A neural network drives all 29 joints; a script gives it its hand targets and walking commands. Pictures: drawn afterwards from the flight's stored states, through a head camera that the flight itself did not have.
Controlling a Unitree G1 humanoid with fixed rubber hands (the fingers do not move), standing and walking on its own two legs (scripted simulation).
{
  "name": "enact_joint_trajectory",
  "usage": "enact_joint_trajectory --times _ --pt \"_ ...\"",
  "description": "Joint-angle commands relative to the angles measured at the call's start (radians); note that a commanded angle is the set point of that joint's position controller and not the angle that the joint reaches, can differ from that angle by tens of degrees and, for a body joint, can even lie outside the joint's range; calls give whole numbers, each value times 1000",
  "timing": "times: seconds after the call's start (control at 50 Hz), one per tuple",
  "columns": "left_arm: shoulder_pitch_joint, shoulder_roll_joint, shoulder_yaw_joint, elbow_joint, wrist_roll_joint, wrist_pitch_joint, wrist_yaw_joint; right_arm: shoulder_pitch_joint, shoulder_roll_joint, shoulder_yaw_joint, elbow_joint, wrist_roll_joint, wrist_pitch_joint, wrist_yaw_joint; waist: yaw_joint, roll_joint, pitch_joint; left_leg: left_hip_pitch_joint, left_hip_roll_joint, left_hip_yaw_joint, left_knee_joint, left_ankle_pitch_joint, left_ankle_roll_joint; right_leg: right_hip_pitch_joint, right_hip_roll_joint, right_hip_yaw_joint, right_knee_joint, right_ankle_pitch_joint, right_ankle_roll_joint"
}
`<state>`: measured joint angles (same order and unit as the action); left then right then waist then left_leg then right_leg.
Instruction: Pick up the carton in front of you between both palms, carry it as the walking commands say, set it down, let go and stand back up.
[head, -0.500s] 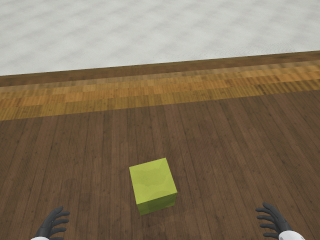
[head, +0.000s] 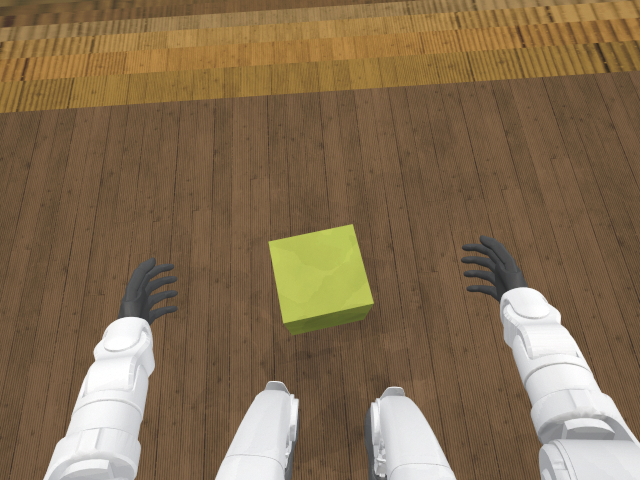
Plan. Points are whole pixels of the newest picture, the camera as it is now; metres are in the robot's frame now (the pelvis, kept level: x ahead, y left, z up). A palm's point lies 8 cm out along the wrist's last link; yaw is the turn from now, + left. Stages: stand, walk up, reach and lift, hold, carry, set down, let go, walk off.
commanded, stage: reach and lift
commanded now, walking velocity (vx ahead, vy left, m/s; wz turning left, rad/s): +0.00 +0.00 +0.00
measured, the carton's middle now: (320, 284) +0.46 +0.04 -0.58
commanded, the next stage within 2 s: none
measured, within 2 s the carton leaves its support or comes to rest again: neither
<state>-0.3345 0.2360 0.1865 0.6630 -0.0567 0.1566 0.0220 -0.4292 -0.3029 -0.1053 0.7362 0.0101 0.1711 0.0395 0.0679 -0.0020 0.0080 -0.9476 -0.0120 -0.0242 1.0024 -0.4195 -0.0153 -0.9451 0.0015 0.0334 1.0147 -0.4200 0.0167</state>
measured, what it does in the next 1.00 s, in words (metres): lowers itself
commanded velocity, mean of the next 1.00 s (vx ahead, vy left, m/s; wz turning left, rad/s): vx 0.00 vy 0.00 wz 0.00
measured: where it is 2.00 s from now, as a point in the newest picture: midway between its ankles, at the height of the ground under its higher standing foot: (332, 462)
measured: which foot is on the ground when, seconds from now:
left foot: down 0.00-1.00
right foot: down 0.00-1.00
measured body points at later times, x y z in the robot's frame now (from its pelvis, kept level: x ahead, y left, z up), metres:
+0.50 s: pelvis -0.07 -0.01 -0.06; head +0.24 -0.01 +0.27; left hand +0.42 +0.24 -0.15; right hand +0.52 -0.15 -0.15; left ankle +0.03 +0.13 -0.67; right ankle +0.02 -0.13 -0.67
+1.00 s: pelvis -0.05 -0.01 -0.20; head +0.31 -0.02 +0.07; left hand +0.42 +0.24 -0.36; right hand +0.52 -0.14 -0.38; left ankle +0.03 +0.12 -0.67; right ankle +0.02 -0.13 -0.67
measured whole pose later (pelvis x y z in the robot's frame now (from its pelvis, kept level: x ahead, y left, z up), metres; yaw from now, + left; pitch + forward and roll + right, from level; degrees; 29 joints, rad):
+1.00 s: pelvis -0.05 -0.01 -0.20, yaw +4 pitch +55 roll +4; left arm -1.09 0.17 0.39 0.85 -0.08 0.05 0.10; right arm -1.29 -0.37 -0.11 1.01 0.01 0.10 -0.05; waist 0.11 -0.01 -0.05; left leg -2.12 -0.03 -0.02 1.66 -0.48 -0.05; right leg -2.12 0.05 0.08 1.71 -0.54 0.03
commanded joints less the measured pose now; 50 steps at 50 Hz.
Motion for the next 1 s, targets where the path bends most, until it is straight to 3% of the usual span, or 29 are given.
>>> enact_joint_trajectory --times 0.0,0.08,0.14,0.22,0.3,0.4,0.46,0.56,0.64,0.72,0.78,0.84,0.92,0.98 --pt "-263 116 56 -96 -17 -18 29 -310 -122 -47 -48 -1 -16 -4 11 -45 -678 155 -28 36 -41 573 -43 229 49 -7 -25 493 1" --pt "-413 134 80 -72 -23 -7 53 -533 -166 -48 -42 10 1 -11 46 -84 -821 43 -39 62 -34 467 -41 265 47 -2 -5 482 2" --pt "-559 129 113 -34 -26 15 63 -702 -166 -37 24 19 26 -7 67 -77 -803 -34 -39 78 -50 330 -44 186 49 -4 -25 324 4" --pt "-754 81 144 32 -15 56 61 -899 -172 -49 167 5 65 12 72 -75 -724 -102 -33 101 -57 138 -52 27 51 -16 -57 73 6" --pt "-895 49 193 58 21 77 62 -1062 -197 -87 255 -41 77 29 81 -81 -755 -117 -33 118 -30 72 -62 -58 59 -37 -41 -24 3" --pt "-1007 35 271 29 77 69 77 -1225 -224 -133 277 -92 60 36 108 -101 -880 -123 -42 128 1 133 -69 -80 71 -48 7 44 0" --pt "-1008 27 292 -20 93 51 81 -1255 -225 -144 242 -113 43 33 118 -120 -1029 -104 -49 133 21 262 -70 -5 80 -48 40 196 1" --pt "-897 -11 301 -44 114 8 61 -1178 -150 -143 217 -133 16 25 123 -167 -1133 -210 -65 136 69 496 -65 77 88 -35 118 510 7" --pt "-830 -61 332 26 150 -53 29 -1052 -61 -177 247 -160 -33 13 96 -157 -986 -443 -60 120 155 542 -71 -83 71 -5 210 625 6" --pt "-806 -55 334 80 151 -109 19 -974 -46 -185 247 -160 -79 -29 76 -126 -967 -577 -49 103 310 549 -80 -302 59 14 345 629 7" --pt "-840 -4 316 99 106 -131 37 -1039 -87 -128 200 -111 -98 -61 91 -133 -1048 -604 -49 98 432 522 -76 -431 61 10 448 545 14" --pt "-863 37 263 86 43 -138 63 -1090 -124 -48 153 -37 -102 -78 97 -141 -1156 -578 -47 100 522 541 -73 -458 64 -8 546 513 24" --pt "-894 64 181 93 -59 -123 83 -1121 -158 25 163 32 -88 -96 73 -182 -1253 -619 -48 104 629 533 -75 -410 59 -18 675 522 26" --pt "-975 105 139 58 -118 -104 99 -1199 -203 49 124 72 -77 -108 66 -203 -1296 -593 -41 106 711 455 -71 -451 54 -35 749 397 27"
